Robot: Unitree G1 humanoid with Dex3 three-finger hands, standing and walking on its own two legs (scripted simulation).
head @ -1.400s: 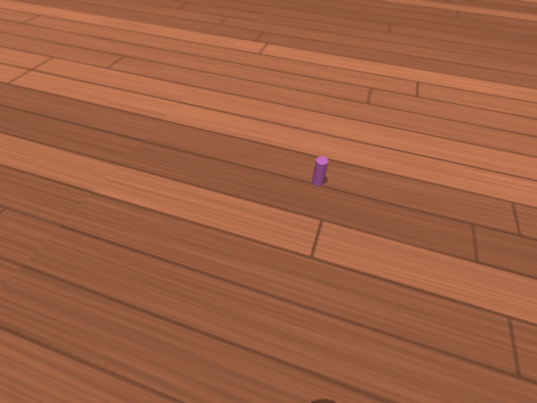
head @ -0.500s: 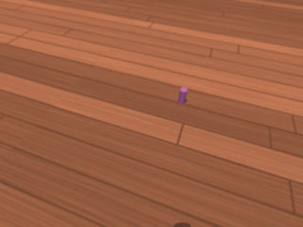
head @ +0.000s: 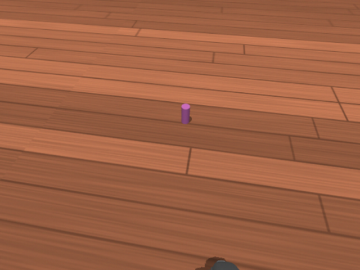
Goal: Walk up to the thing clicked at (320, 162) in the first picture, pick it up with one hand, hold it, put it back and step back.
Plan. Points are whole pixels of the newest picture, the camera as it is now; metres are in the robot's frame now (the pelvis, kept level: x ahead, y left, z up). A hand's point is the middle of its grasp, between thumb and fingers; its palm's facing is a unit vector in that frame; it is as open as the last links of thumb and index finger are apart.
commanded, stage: walk up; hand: left
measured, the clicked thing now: (185, 114) +1.25 -0.08 -0.69
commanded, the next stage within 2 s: none
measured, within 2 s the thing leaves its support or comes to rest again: neither
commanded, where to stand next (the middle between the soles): +0.86 -0.19 m, yaw -15 degrees
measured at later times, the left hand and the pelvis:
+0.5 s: hand (102, 212) +0.31 +0.22 -0.16, palm faces -0.23 -0.92 -0.32, open 7.3 cm; pelvis +0.20 -0.03 -0.01, yaw -10 degrees
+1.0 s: hand (141, 136) +0.56 +0.12 -0.12, palm faces -0.27 -0.88 -0.38, open 7.3 cm; pelvis +0.41 -0.11 +0.00, yaw -15 degrees
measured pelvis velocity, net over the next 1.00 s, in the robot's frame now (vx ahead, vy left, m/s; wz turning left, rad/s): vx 0.41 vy -0.11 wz -0.27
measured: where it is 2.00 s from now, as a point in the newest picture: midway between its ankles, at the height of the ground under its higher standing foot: (203, 173)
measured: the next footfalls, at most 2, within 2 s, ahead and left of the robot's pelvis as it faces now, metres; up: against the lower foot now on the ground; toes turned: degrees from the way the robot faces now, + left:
right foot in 0.04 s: +0.13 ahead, -0.17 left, +0.00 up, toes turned -5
left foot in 0.38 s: +0.30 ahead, +0.08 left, +0.00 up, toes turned -3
